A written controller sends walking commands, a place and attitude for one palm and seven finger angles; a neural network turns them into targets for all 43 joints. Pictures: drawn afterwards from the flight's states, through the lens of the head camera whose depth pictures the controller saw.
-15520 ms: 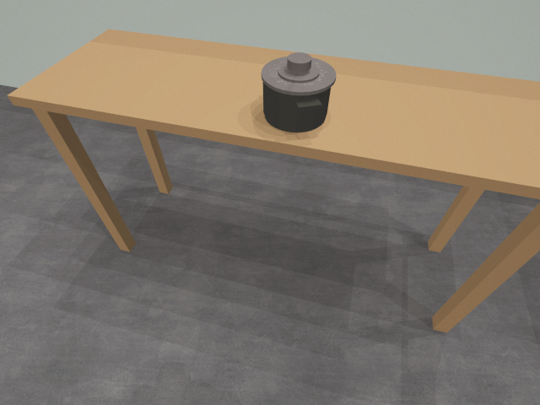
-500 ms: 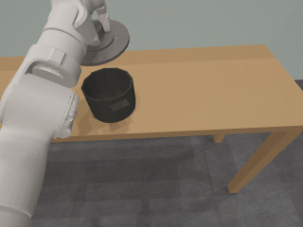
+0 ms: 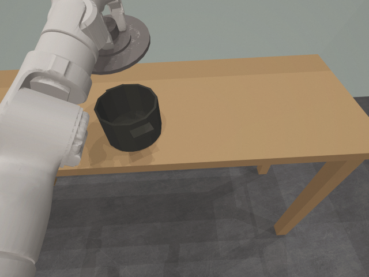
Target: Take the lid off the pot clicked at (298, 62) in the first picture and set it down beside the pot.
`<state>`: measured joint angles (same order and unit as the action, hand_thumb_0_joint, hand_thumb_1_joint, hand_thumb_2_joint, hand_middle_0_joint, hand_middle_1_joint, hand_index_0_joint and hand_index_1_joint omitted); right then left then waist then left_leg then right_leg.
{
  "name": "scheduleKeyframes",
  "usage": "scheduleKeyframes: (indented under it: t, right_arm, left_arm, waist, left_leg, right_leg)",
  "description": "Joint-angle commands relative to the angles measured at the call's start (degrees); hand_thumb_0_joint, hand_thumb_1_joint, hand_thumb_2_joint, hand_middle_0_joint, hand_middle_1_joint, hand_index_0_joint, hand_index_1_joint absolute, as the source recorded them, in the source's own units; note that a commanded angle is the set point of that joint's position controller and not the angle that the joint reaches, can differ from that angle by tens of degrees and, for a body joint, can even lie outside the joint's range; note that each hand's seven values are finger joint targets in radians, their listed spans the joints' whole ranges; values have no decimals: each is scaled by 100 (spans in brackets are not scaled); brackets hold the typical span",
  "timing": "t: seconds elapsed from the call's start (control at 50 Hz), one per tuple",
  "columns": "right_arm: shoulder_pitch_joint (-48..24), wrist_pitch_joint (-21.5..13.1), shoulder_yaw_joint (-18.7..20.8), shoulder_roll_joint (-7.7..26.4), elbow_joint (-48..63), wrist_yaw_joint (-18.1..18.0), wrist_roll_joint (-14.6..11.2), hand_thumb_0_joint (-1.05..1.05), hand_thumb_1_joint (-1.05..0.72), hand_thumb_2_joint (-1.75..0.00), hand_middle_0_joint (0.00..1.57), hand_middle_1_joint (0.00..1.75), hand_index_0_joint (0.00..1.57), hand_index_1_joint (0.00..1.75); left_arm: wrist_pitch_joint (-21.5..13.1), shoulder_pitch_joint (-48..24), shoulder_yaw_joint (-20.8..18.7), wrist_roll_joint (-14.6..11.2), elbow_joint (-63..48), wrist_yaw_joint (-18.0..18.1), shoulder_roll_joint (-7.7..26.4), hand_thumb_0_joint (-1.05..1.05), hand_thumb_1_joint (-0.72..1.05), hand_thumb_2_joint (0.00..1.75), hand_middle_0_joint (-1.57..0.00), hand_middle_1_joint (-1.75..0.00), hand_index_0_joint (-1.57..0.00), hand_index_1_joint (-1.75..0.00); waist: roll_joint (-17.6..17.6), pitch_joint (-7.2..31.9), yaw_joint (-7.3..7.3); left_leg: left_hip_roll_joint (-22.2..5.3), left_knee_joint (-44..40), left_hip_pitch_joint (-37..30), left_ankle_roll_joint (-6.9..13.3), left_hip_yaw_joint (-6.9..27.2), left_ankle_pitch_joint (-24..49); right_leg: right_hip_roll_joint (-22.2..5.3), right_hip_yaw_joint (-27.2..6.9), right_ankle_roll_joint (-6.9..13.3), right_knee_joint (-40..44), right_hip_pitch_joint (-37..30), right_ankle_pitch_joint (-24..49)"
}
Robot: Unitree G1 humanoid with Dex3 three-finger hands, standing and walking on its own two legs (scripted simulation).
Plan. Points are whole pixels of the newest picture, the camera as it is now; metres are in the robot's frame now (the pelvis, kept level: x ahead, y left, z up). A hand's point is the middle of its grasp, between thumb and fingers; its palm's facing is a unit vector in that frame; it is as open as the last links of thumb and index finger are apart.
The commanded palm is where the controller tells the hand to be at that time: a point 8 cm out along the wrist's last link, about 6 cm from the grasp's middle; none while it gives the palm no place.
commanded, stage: move the lid sideways beside the pot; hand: left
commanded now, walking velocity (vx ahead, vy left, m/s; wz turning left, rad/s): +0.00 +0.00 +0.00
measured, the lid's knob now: (104, 30) +0.53 +0.12 +0.28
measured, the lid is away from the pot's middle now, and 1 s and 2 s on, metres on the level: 0.02 0.13 0.24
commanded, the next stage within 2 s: lower the lid onto the table in 1.98 s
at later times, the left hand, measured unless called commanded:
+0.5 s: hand (59, 37) +0.47 +0.19 +0.30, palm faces -0.21 -0.08 -0.97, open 7.8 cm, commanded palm +0.47 +0.18 +0.35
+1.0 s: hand (36, 38) +0.48 +0.23 +0.29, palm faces -0.22 -0.13 -0.97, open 7.8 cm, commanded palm +0.48 +0.25 +0.35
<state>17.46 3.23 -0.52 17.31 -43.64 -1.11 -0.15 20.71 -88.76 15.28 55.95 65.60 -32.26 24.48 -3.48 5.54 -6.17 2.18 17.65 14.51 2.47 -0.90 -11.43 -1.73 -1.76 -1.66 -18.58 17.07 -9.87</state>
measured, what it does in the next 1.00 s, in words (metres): stands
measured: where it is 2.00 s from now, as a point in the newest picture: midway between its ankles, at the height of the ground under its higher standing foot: outside the picture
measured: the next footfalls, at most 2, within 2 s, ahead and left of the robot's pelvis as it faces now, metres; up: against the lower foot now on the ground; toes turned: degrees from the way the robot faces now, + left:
none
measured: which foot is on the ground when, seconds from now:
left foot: down 0.00-1.00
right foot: down 0.00-1.00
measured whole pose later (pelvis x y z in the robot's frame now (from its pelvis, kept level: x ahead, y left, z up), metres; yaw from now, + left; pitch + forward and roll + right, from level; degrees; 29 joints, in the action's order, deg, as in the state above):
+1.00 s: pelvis +0.00 +0.01 +0.00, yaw +0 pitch +8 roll +0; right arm 18.4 8.0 0.0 17.7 -42.1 -1.3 -1.6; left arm 13.1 -83.0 11.6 57.3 62.6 -34.5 40.3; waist -2.3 4.3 -7.0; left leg 2.1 17.9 14.7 2.8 -0.8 -11.4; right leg -1.6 -1.7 -2.0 -16.1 16.0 -8.5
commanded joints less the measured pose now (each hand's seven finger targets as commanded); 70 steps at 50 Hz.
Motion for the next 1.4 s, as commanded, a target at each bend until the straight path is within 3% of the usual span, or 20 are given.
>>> scheduleKeyframes:
  t: [0.0,0.1,0.16,0.18,0.26,0.32,0.36,0.38,0.6,0.78,0.86,0.9,0.98,1.04,1.06,1.12,1.16,1.2,1.32,1.38]
  right_arm:
    - [-62,-57,245,746,650,-82,7,0,-90,-90,20,30,20,30]
    - [-71,-83,283,721,747,-39,-21,0,-90,-90,20,30,20,30]
    - [-22,-22,307,804,672,-44,-53,0,-90,-90,20,30,20,30]
    - [48,-20,296,797,661,-38,-37,0,-90,-90,20,30,20,30]
    - [-120,-44,308,779,756,-7,-95,0,-90,-90,20,30,20,30]
    - [-77,2,279,764,656,-4,-97,0,-90,-90,20,30,20,30]
    - [-116,69,277,843,639,-15,-111,0,-90,-90,20,30,20,30]
    - [-59,40,268,814,649,-9,-83,0,-90,-90,20,30,20,30]
    - [-34,123,239,821,574,-36,-142,0,-90,-90,20,30,20,30]
    - [83,208,282,889,641,-74,-94,0,-90,-90,20,30,20,30]
    - [84,283,310,942,658,-73,-144,0,-90,-90,20,30,20,30]
    - [79,299,304,923,690,-101,-105,0,-90,-90,20,30,20,30]
    - [113,290,352,911,763,-71,-111,0,-90,-90,20,30,20,30]
    - [61,349,330,895,752,-72,-171,0,-90,-90,20,30,20,30]
    - [42,347,347,940,759,-59,-198,0,-90,-90,20,30,20,30]
    - [70,324,330,918,754,-56,-169,0,-90,-90,20,30,20,30]
    - [85,375,337,952,715,-56,-210,0,-90,-90,20,30,20,30]
    - [22,389,317,932,746,-69,-178,0,-90,-90,20,30,20,30]
    - [-15,481,269,899,703,-84,-228,0,-90,-90,20,30,20,30]
    - [12,450,268,934,678,-88,-211,0,-90,-90,20,30,20,30]
  left_arm:
    - [-189,-3418,-345,262,-1405,263,1822,0,70,91,-65,-106,-73,-113]
    - [-348,-3641,-236,194,-2132,223,1755,0,70,91,-65,-106,-73,-113]
    - [-253,-3057,-175,62,-1585,154,1612,0,70,91,-65,-106,-73,-113]
    - [-287,-3292,-343,136,-1759,142,1917,0,70,91,-65,-106,-73,-113]
    - [-403,-3241,-23,-23,-2217,123,1502,0,70,91,-65,-106,-73,-113]
    - [-357,-3137,-95,32,-1778,75,1538,0,70,91,-65,-106,-73,-113]
    - [-330,-2994,-93,-63,-1657,81,1563,0,70,91,-65,-106,-73,-113]
    - [-426,-3488,-217,29,-2110,102,1822,0,70,91,-65,-106,-73,-113]
    - [-551,-3475,-132,166,-1383,171,1812,0,70,91,-65,-106,-73,-113]
    - [-738,-3307,-561,318,-1507,190,2696,0,70,91,-65,-106,-73,-113]
    - [-718,-2764,-503,258,-1214,148,2698,0,70,91,-65,-106,-73,-113]
    - [-781,-2941,-849,364,-1383,144,3199,0,70,91,-65,-106,-73,-113]
    - [-855,-2876,-848,321,-1895,122,3247,0,70,91,-65,-106,-73,-113]
    - [-829,-2743,-677,248,-1772,66,3066,0,70,91,-65,-106,-73,-113]
    - [-810,-2707,-477,151,-2009,47,2850,0,70,91,-65,-106,-73,-113]
    - [-827,-2801,-721,242,-2081,51,3126,0,70,91,-65,-106,-73,-113]
    - [-768,-2483,-429,147,-1770,9,2784,0,70,91,-65,-106,-73,-113]
    - [-831,-2818,-779,244,-2109,36,3248,0,70,91,-65,-106,-73,-113]
    - [-829,-2810,-410,240,-1632,-1,2867,0,70,91,-65,-106,-73,-113]
    - [-900,-3162,-513,246,-1944,34,3041,0,70,91,-65,-106,-73,-113]
  waist:
    - [796,2395,66]
    - [262,2754,71]
    - [350,2125,3]
    - [524,2267,26]
    - [92,2423,11]
    - [450,2020,-32]
    - [284,1855,-37]
    - [330,2279,-32]
    - [309,1965,-119]
    - [342,2376,6]
    - [240,1993,-14]
    - [407,2242,44]
    - [13,2597,63]
    - [7,2221,6]
    - [-298,2186,-30]
    - [-198,2303,-14]
    - [-211,1939,-82]
    - [-100,2323,-21]
    - [-38,1932,-132]
    - [-277,2248,-115]
  left_leg:
    - [177,254,-954,201,8,2636]
    - [127,384,-1528,141,123,3351]
    - [136,344,-1351,112,95,3118]
    - [164,270,-1305,115,115,2906]
    - [110,429,-1717,49,194,3538]
    - [145,338,-1518,68,211,3096]
    - [153,285,-1374,29,174,2861]
    - [173,230,-1511,10,220,2827]
    - [140,154,-1359,-23,256,2390]
    - [132,158,-1191,37,129,2641]
    - [95,231,-1089,54,75,2793]
    - [104,235,-1057,148,31,2642]
    - [83,399,-1421,125,52,3310]
    - [68,382,-1347,130,64,3161]
    - [52,417,-1533,62,81,3531]
    - [60,439,-1618,81,145,3468]
    - [60,424,-1482,22,127,3385]
    - [56,428,-1579,73,130,3408]
    - [40,360,-1443,32,138,3058]
    - [25,336,-1699,-41,188,3226]
  right_leg:
    - [349,148,289,-109,-1221,2155]
    - [397,169,301,-112,-1027,2204]
    - [428,261,312,18,-790,2073]
    - [418,228,285,35,-944,1955]
    - [432,272,323,-9,-704,2063]
    - [449,320,314,49,-582,1768]
    - [436,340,346,93,-545,1716]
    - [440,315,326,87,-713,1666]
    - [465,358,370,178,-445,1227]
    - [424,280,331,146,-956,1593]
    - [431,320,334,178,-807,1702]
    - [401,250,296,149,-1068,1718]
    - [407,216,272,125,-1056,1979]
    - [414,279,279,162,-852,1834]
    - [431,316,301,199,-723,1972]
    - [455,308,292,184,-716,1809]
    - [455,375,317,246,-564,1777]
    - [427,315,300,176,-784,1840]
    - [419,386,303,225,-519,1555]
    - [442,367,310,266,-525,1536]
